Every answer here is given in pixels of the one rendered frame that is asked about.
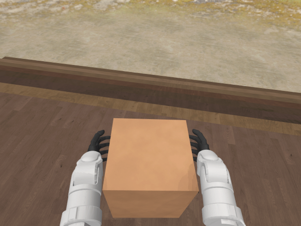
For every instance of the robot right forearm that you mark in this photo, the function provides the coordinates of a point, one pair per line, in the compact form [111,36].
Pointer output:
[220,207]

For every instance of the carton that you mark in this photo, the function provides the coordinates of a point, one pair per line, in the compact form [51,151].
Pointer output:
[150,171]

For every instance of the robot left hand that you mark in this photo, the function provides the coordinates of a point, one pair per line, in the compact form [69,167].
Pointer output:
[96,146]

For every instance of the robot right hand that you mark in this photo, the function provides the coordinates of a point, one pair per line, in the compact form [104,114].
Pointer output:
[201,143]

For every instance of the robot left forearm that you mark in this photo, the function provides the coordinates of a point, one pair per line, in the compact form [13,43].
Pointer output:
[83,205]

